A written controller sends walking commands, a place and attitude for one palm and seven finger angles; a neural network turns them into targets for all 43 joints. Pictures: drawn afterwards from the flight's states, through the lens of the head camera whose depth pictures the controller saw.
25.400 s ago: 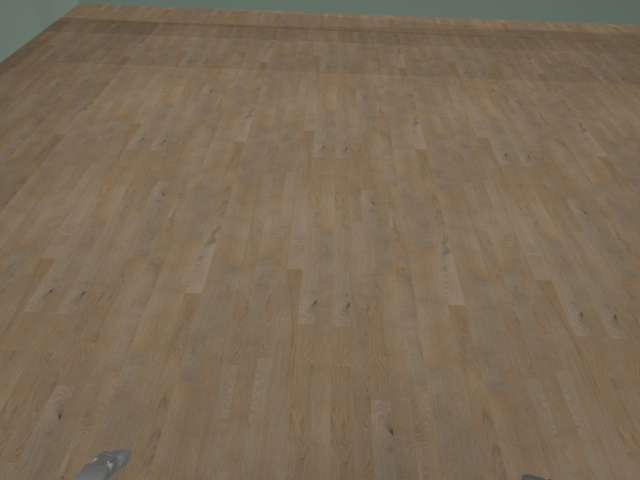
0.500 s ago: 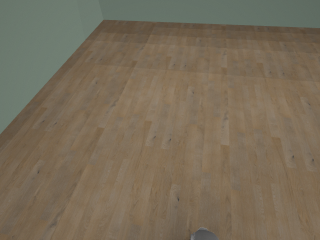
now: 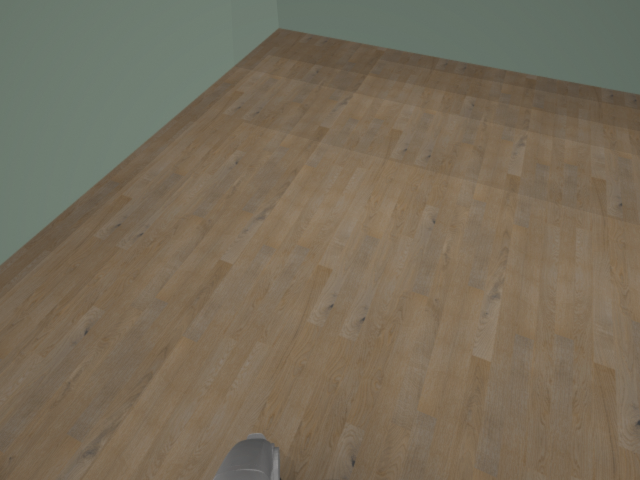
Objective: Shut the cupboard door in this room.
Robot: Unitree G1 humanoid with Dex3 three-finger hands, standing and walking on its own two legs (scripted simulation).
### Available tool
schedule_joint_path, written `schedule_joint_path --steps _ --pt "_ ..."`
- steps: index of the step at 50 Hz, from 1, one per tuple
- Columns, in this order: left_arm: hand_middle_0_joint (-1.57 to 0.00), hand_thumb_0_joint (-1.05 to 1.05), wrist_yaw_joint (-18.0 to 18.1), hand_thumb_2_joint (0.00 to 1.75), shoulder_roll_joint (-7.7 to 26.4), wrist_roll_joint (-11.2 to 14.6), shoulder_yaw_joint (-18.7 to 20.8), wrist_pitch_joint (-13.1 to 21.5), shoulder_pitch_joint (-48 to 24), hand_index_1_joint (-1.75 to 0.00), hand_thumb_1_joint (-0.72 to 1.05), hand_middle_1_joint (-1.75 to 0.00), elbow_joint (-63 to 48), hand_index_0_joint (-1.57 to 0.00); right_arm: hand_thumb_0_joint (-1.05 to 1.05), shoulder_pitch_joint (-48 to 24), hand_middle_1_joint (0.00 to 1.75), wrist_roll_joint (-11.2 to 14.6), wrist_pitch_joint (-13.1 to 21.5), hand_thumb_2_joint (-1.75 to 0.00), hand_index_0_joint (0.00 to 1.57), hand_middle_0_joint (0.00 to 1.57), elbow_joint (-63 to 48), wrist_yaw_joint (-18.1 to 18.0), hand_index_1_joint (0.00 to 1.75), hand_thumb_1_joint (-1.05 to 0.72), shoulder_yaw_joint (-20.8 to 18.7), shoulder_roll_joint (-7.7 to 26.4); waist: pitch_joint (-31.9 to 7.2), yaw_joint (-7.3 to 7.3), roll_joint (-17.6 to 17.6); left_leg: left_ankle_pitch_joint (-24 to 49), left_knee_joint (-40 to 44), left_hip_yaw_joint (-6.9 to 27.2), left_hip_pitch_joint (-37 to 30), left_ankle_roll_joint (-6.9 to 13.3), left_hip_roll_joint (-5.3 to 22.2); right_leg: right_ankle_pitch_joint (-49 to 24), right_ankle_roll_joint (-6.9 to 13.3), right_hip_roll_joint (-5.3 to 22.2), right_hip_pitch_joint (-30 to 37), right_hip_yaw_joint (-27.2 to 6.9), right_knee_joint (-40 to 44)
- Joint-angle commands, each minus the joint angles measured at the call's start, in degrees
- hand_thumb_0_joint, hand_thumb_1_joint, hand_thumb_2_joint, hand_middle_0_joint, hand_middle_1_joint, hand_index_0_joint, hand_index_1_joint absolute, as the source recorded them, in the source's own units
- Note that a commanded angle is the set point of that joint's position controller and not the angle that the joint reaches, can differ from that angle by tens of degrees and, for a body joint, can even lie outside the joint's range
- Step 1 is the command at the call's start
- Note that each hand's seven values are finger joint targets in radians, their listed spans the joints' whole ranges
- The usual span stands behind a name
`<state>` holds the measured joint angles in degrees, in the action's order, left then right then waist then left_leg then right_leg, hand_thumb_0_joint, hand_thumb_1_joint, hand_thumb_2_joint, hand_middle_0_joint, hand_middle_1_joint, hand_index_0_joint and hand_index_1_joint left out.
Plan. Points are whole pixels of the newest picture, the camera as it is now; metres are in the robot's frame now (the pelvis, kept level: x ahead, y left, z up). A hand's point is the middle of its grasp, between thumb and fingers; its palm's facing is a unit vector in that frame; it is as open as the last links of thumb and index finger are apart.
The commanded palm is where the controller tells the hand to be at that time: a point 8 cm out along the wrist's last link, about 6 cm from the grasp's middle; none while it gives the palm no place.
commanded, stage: walk to a spot facing it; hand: left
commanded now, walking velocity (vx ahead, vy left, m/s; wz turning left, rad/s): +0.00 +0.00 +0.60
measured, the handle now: out of the picture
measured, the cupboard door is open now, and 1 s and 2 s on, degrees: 79 79 79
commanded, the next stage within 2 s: none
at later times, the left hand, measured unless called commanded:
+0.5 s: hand (151, 427) +0.21 +0.28 -0.16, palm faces +0.27 -0.93 -0.24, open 7.4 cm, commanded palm none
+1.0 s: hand out of the picture +0.05 +0.17 -0.16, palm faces +0.56 -0.78 -0.28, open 7.4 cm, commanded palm none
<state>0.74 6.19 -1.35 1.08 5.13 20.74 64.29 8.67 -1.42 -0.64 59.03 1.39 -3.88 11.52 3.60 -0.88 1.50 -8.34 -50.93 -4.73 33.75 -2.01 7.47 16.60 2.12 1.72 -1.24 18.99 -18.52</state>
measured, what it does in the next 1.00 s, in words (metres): walks ahead, turning left: left foot, then right foot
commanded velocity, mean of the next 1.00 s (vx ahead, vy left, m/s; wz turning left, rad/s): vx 0.00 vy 0.00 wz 0.60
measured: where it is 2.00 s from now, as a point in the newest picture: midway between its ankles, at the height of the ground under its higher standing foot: outside the picture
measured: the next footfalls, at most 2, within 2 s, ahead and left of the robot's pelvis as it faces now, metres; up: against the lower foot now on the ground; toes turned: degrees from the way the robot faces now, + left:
left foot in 0.16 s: +0.17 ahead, +0.14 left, +0.00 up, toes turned +15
right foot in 0.68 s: +0.21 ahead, -0.10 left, +0.00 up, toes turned +20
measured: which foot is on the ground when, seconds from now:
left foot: up 0.00-0.14, down 0.16-0.70, up 0.72-1.00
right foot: down 0.00-0.16, up 0.18-0.66, down 0.68-1.00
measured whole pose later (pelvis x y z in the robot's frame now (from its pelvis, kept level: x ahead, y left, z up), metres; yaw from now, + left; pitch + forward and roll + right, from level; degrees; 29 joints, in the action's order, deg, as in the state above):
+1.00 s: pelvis +0.11 -0.02 +0.00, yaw +36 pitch +0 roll +2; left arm 1.1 10.4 -1.2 1.8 -0.4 13.4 52.1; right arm 10.6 -1.1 -5.3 55.3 1.2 -5.7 16.3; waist 6.2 1.1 1.3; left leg -23.1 -62.1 1.2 26.4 -5.4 2.3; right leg 16.0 0.3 7.9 -11.9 13.1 -28.8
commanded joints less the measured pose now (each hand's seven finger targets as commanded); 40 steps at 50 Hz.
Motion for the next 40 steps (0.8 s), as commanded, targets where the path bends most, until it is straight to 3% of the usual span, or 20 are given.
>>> schedule_joint_path --steps 1,4,6,7,8,9,10,13,16,21,26,30,32,33,34,35,36,37,38,40 --pt "-0.2 0.0 0.8 0.9 9.9 -0.1 1.8 -0.2 4.8 -0.3 0.9 -0.3 -1.7 -0.2 0.0 -6.2 0.3 0.3 1.1 -0.9 0.2 0.2 -5.5 0.8 0.3 -0.9 1.1 0.1 2.6 -1.57 -7.4 -2.4 8.4 -2.8 2.5 1.4 -0.7 -40.7 2.4 18.3 5.3 -5.8 1.6" --pt "-0.2 0.0 0.7 0.9 12.2 0.1 2.4 -0.9 4.3 -0.3 0.9 -0.3 -2.4 -0.2 0.0 -3.5 0.3 0.1 1.1 -0.9 0.2 0.2 -5.6 0.3 0.3 -0.9 1.1 1.5 -1.5 0.03 -9.4 -4.3 12.2 -6.4 -4.5 2.8 -4.5 -54.6 1.3 18.5 7.6 -3.3 -7.2" --pt "-0.2 0.0 0.7 0.9 14.0 0.3 3.0 -1.1 1.9 -0.3 0.9 -0.3 -3.7 -0.2 0.0 5.5 0.3 -0.2 1.4 -0.9 0.2 0.2 -4.0 -0.2 0.3 -0.9 0.0 4.8 -7.7 4.74 -8.7 0.8 19.6 -6.1 -18.0 4.1 -6.8 -55.6 -0.9 17.9 4.5 -1.6 -22.9" --pt "-0.2 0.0 0.4 0.9 13.9 0.9 3.1 -1.1 0.7 -0.3 0.9 -0.3 -5.4 -0.2 0.0 11.9 0.3 -0.5 1.8 -0.9 0.2 0.2 -2.8 -0.6 0.3 -0.9 -1.1 8.6 -13.7 7.56 -3.4 21.9 21.9 -1.5 -33.5 6.2 -2.4 -41.6 -3.8 14.6 -6.0 -0.9 -35.7" --pt "-0.2 0.0 -0.3 0.9 10.5 2.1 2.5 -1.2 0.7 -0.3 0.9 -0.3 -7.5 -0.2 0.0 16.6 0.3 -0.2 2.3 -0.9 0.2 0.2 -1.8 -1.2 0.3 -0.9 -2.7 14.8 -18.6 8.5 13.1 57.5 20.0 19.9 -48.4 14.8 14.8 12.8 -7.4 4.3 -26.2 -3.8 -53.3" --pt "-0.2 0.0 0.5 0.9 10.4 1.6 2.3 -2.2 -1.8 -0.3 0.9 -0.3 -9.4 -0.2 0.0 17.4 0.3 1.6 1.9 -0.9 0.2 0.2 -0.8 -1.6 0.3 -0.9 -2.5 16.6 -22.2 8.11 9.9 63.3 21.1 22.1 -48.2 19.0 19.0 21.7 -6.3 3.8 -28.5 -12.7 -58.7" --pt "-0.2 0.0 0.8 0.9 10.1 1.4 2.6 -3.0 -5.3 -0.3 0.9 -0.3 -10.8 -0.2 0.0 14.3 0.3 1.6 1.6 -0.9 0.2 0.2 -1.8 -1.9 0.3 -0.9 -2.3 14.9 -15.0 6.78 2.2 51.5 24.6 19.5 -40.6 18.3 17.8 18.4 -6.3 5.5 -30.2 -14.6 -59.1" --pt "-0.2 0.0 0.8 0.9 8.4 0.7 3.2 -4.5 -4.1 -0.3 0.9 -0.3 -9.3 -0.2 0.0 3.9 0.3 0.7 2.1 -0.9 0.2 0.2 -5.0 -2.4 0.3 -0.9 -1.0 9.1 -7.4 1.94 2.7 35.1 28.6 14.9 -27.1 13.3 10.5 10.8 -7.4 6.9 -28.6 -17.7 -53.0" --pt "-0.2 0.0 0.5 0.9 8.9 0.7 3.6 -5.8 -2.6 -0.3 0.9 -0.3 -9.7 -0.2 0.0 1.8 0.3 0.6 2.1 -0.9 0.2 0.2 -6.0 -2.2 0.3 -0.9 -1.1 9.0 -8.2 0.0 3.4 27.9 30.5 12.4 -22.6 11.9 6.6 6.0 -8.0 5.6 -25.3 -17.7 -49.2" --pt "-0.2 0.0 0.5 0.9 10.3 0.3 4.0 -6.9 -8.9 -0.3 0.9 -0.3 -13.2 -0.2 0.0 2.3 0.3 0.3 1.2 -0.9 0.2 0.2 -6.7 -1.6 0.3 -0.9 -2.1 9.5 -5.2 0.71 5.3 12.5 33.5 18.3 -19.0 12.0 5.2 3.3 -8.9 4.9 -27.2 -18.8 -44.2" --pt "-0.2 0.0 0.5 0.9 10.8 0.6 3.6 -6.6 -16.0 -0.3 0.9 -0.3 -17.5 -0.2 0.0 5.2 0.3 -0.1 0.4 -0.9 0.2 0.2 -7.0 -1.6 0.3 -0.9 -3.2 11.2 -6.3 2.76 5.1 14.1 31.0 24.0 -23.2 13.1 5.0 7.5 -8.6 2.8 -27.0 -19.2 -33.8" --pt "-0.2 0.0 0.7 0.9 11.2 1.1 3.3 -6.1 -15.3 -0.3 0.9 -0.3 -18.6 -0.2 0.0 4.9 0.3 0.0 -0.2 -0.9 0.2 0.2 -7.9 -1.5 0.3 -0.9 -3.8 11.9 -7.3 2.56 6.7 19.5 27.8 26.9 -21.0 12.3 3.6 8.3 -7.5 -0.1 -18.7 -18.4 -22.1" --pt "-0.2 0.0 0.9 0.9 11.7 1.4 3.6 -5.7 -11.5 -0.3 0.9 -0.3 -18.0 -0.2 0.0 3.3 0.3 0.3 -0.5 -0.9 0.2 0.2 -8.5 -1.5 0.3 -0.9 -3.8 11.5 -8.9 0.71 6.9 17.6 24.9 26.9 -17.2 10.0 1.3 1.1 -6.8 -0.4 -10.1 -18.2 -10.6" --pt "-0.2 0.0 1.0 0.9 13.3 1.3 3.9 -5.2 -9.2 -0.3 0.9 -0.3 -17.6 -0.2 0.0 2.9 0.3 0.7 -0.5 -0.9 0.2 0.2 -9.0 -1.3 0.3 -0.9 -3.7 10.5 -9.9 -0.53 3.4 11.1 21.7 25.4 -12.4 7.2 -1.4 -4.5 -6.1 1.8 -2.6 -19.3 -2.2" --pt "-0.2 0.0 1.4 0.9 17.8 0.4 4.7 -4.7 -7.5 -0.3 0.9 -0.3 -17.5 -0.2 0.0 4.1 0.3 1.3 -0.5 -0.9 0.2 0.2 -9.6 -0.9 0.3 -0.9 -3.2 6.9 -11.4 -1.18 -9.4 -6.1 11.5 17.2 -1.5 2.7 -7.5 -4.6 -2.5 15.0 7.0 -30.3 3.8" --pt "-0.2 0.0 1.6 0.9 21.2 0.0 4.9 -4.6 -7.5 -0.3 0.9 -0.3 -18.1 -0.2 0.0 2.8 0.3 1.0 -0.6 -0.9 0.2 0.2 -11.1 -1.0 0.3 -0.9 -3.1 6.1 -8.9 -1.56 -17.9 -24.9 -1.4 8.1 3.9 -0.9 -13.1 -15.4 4.0 27.8 2.4 -40.4 3.6" --pt "-0.2 0.0 1.8 0.9 19.5 0.4 4.6 -4.8 -9.7 -0.3 0.9 -0.3 -18.8 -0.2 0.0 3.1 0.3 0.5 -1.3 -0.9 0.2 0.2 -10.5 -1.0 0.3 -0.9 -3.7 9.0 -7.6 -0.28 -11.7 -23.6 -11.4 10.1 0.5 -0.3 -9.9 -16.4 6.5 27.6 -5.5 -35.5 2.4" --pt "-0.2 0.0 1.9 0.9 16.4 0.6 4.3 -4.4 -13.2 -0.3 0.9 -0.3 -19.3 -0.2 0.0 4.1 0.3 0.2 -2.1 -0.9 0.2 0.2 -9.1 -0.7 0.3 -0.9 -3.7 8.8 -4.7 1.33 -13.6 -21.0 -15.5 11.2 -0.6 -0.5 -7.7 -12.6 5.6 24.3 -10.8 -32.0 3.7" --pt "-0.2 0.0 1.6 0.9 15.2 0.6 3.5 -4.6 -15.7 -0.3 0.9 -0.3 -19.9 -0.2 0.0 4.5 0.3 0.0 -2.7 -0.9 0.2 0.2 -8.0 -0.5 0.3 -0.9 -3.7 7.8 -1.9 2.86 -10.0 -17.2 -19.3 9.7 -0.9 -1.0 -7.6 -11.4 4.4 20.5 -12.5 -28.2 3.1" --pt "-0.2 0.0 1.4 0.9 13.2 0.7 2.9 -4.4 -15.9 -0.3 0.9 -0.3 -19.7 -0.2 0.0 6.5 0.3 0.1 -2.9 -0.9 0.2 0.2 -7.1 0.1 0.3 -0.9 -3.1 6.6 -1.4 4.02 -9.3 -12.5 -20.8 7.8 0.3 -1.8 -6.9 -19.5 2.0 16.4 -10.3 -19.9 0.2"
